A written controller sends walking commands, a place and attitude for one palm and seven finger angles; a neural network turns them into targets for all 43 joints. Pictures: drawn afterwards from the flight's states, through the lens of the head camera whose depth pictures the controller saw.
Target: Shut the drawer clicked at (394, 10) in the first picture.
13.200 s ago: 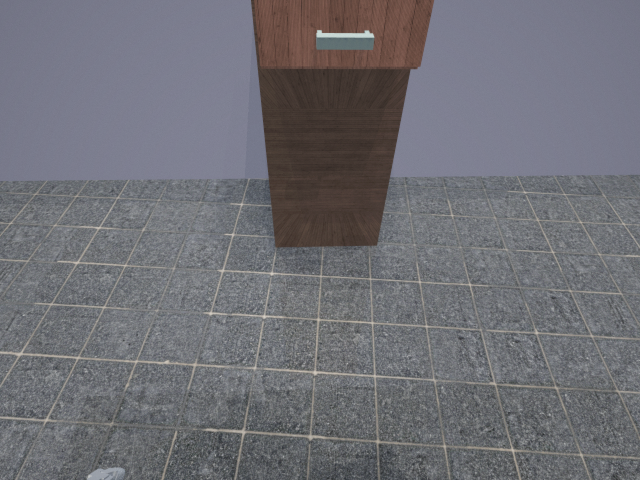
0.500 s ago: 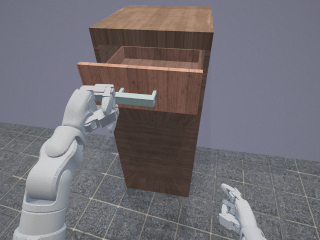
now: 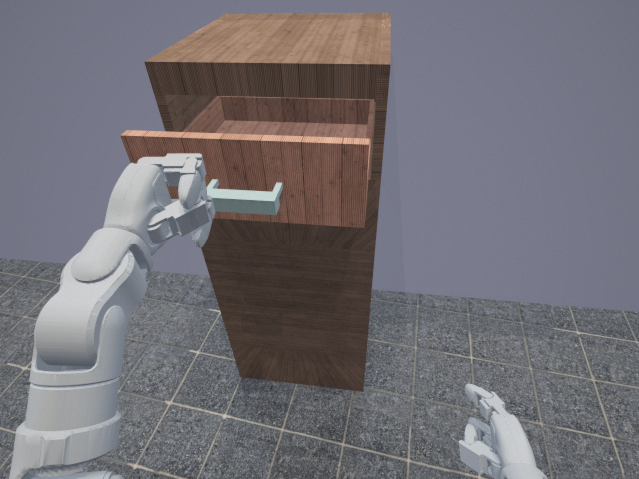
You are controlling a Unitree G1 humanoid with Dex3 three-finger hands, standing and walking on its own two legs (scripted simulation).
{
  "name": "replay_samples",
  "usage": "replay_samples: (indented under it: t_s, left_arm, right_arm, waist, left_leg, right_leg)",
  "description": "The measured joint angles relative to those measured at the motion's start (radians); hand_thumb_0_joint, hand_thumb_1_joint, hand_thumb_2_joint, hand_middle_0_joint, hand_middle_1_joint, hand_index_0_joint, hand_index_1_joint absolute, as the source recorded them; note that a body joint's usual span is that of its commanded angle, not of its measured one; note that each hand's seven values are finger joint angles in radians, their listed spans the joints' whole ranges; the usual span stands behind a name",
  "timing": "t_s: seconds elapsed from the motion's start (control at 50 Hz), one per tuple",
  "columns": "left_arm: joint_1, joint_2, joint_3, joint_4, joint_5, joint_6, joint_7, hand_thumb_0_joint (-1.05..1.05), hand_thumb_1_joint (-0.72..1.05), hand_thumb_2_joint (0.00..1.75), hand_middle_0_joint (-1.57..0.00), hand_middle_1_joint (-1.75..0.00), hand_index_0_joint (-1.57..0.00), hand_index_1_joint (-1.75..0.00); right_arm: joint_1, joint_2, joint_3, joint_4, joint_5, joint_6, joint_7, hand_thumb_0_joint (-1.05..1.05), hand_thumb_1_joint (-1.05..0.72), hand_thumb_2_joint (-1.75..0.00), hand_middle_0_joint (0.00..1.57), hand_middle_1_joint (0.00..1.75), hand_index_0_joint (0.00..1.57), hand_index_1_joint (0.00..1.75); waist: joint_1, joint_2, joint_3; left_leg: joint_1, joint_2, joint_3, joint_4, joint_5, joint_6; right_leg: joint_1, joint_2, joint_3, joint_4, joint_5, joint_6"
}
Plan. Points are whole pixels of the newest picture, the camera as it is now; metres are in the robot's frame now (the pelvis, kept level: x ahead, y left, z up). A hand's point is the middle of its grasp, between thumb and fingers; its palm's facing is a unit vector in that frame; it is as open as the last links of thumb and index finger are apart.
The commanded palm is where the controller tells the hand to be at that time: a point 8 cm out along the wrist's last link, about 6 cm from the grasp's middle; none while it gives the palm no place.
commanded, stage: bring the fist close to the handle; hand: left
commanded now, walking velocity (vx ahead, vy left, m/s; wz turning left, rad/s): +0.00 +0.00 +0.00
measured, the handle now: (241, 193) +0.48 +0.18 +0.15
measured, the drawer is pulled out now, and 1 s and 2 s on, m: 0.17 0.17 0.15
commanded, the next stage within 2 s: push the drawer shut in 1.44 s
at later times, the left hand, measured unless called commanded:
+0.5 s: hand (223, 222) +0.33 +0.16 +0.21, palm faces -0.03 -1.00 -0.04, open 3.3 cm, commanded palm +0.31 +0.20 +0.20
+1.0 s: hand (239, 234) +0.37 +0.15 +0.16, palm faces -0.02 -1.00 -0.01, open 3.3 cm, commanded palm +0.35 +0.20 +0.15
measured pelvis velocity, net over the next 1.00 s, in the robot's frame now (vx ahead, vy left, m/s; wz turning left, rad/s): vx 0.02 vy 0.01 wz -0.02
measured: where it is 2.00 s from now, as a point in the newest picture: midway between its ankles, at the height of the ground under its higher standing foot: outside the picture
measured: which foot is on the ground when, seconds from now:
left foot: down 0.00-1.00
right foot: down 0.00-1.00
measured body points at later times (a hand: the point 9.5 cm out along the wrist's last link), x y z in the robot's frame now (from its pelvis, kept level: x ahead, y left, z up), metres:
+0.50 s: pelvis +0.02 +0.00 +0.00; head -0.01 -0.02 +0.45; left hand +0.33 +0.21 +0.21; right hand +0.24 -0.21 -0.07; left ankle +0.04 +0.12 -0.74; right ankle -0.01 -0.08 -0.74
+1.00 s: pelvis +0.02 +0.01 +0.00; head -0.01 +0.00 +0.45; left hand +0.37 +0.21 +0.16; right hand +0.18 -0.22 -0.09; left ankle +0.04 +0.12 -0.74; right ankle -0.01 -0.08 -0.74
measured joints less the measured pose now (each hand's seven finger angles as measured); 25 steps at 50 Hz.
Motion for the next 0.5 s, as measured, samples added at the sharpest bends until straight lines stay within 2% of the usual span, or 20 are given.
replay_samples:
  t_s: [0.08, 0.18, 0.28, 0.38, 0.5]
  left_arm:
    - [-0.001, 0.009, 0.016, 0.023, -0.002, -0.005, -0.020, 0.02, 0.90, 0.90, -1.41, -1.59, -1.40, -1.60]
    - [0.043, -0.014, 0.016, 0.017, -0.015, -0.041, -0.046, 0.01, 0.90, 0.90, -1.40, -1.60, -1.40, -1.60]
    - [0.088, -0.031, 0.005, 0.025, -0.005, -0.070, -0.039, 0.01, 0.90, 0.90, -1.40, -1.59, -1.40, -1.60]
    - [0.080, -0.038, -0.014, 0.060, 0.020, -0.116, -0.021, 0.02, 0.90, 0.90, -1.41, -1.59, -1.40, -1.60]
    - [0.066, -0.049, -0.027, 0.112, 0.025, -0.168, -0.026, 0.02, 0.90, 0.90, -1.40, -1.60, -1.40, -1.60]
  right_arm:
    - [0.003, -0.003, -0.002, -0.005, 0.004, -0.010, -0.001, 0.02, -0.91, -0.90, 0.20, 0.30, 0.20, 0.30]
    - [0.008, -0.002, -0.004, -0.017, 0.003, -0.019, 0.006, 0.02, -0.91, -0.90, 0.20, 0.30, 0.20, 0.30]
    - [0.008, 0.006, -0.006, -0.029, -0.001, -0.016, 0.008, 0.02, -0.91, -0.90, 0.20, 0.30, 0.20, 0.30]
    - [0.009, 0.012, -0.010, -0.035, -0.007, -0.020, 0.002, 0.02, -0.91, -0.90, 0.20, 0.30, 0.20, 0.30]
    - [0.023, 0.017, -0.014, -0.036, -0.011, -0.016, 0.002, 0.02, -0.91, -0.90, 0.20, 0.30, 0.20, 0.30]
  waist:
    - [0.000, 0.008, -0.001]
    - [0.001, 0.010, -0.017]
    - [0.000, 0.002, -0.020]
    - [0.001, -0.008, -0.005]
    - [-0.007, -0.013, -0.008]
  left_leg:
    - [-0.003, 0.000, -0.003, -0.002, -0.003, -0.002]
    - [-0.007, -0.003, 0.000, -0.004, -0.010, -0.003]
    - [-0.008, -0.003, 0.002, 0.003, -0.022, -0.003]
    - [-0.010, -0.005, 0.002, 0.007, -0.028, -0.002]
    - [-0.017, -0.009, 0.006, 0.004, -0.031, 0.002]
  right_leg:
    - [-0.002, 0.001, -0.002, -0.002, -0.003, -0.002]
    - [-0.010, -0.003, 0.000, 0.004, -0.015, 0.000]
    - [-0.012, -0.003, 0.004, 0.009, -0.025, 0.001]
    - [-0.011, -0.004, 0.003, 0.010, -0.028, 0.001]
    - [-0.019, -0.009, 0.008, 0.008, -0.030, 0.005]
